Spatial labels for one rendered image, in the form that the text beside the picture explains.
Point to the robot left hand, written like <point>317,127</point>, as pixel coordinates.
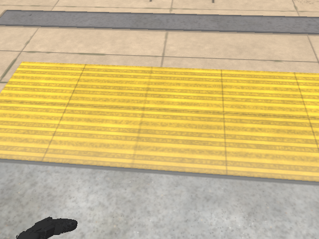
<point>48,227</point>

